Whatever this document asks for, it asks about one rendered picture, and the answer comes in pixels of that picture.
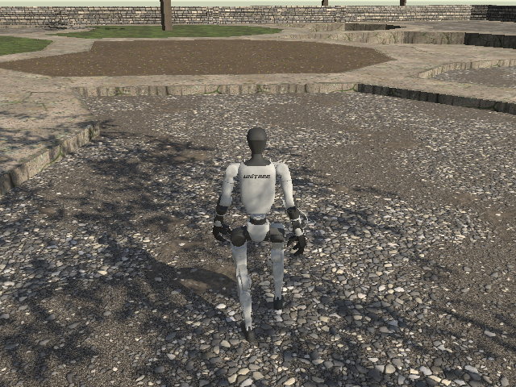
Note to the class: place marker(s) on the right robot upper arm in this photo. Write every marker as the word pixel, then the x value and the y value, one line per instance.
pixel 286 184

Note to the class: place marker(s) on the left robot foot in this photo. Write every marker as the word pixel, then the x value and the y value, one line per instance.
pixel 250 334

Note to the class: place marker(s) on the left robot upper arm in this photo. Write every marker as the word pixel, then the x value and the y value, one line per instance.
pixel 228 183

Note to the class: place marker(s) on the robot left forearm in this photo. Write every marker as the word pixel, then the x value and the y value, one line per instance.
pixel 219 213

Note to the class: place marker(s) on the robot right forearm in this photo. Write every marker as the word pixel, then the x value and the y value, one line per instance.
pixel 294 218

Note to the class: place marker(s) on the robot right hand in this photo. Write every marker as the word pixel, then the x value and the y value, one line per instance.
pixel 300 245

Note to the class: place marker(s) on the robot left hand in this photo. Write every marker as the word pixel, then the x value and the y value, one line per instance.
pixel 222 230

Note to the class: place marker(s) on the robot right shin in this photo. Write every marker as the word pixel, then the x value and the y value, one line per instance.
pixel 278 274

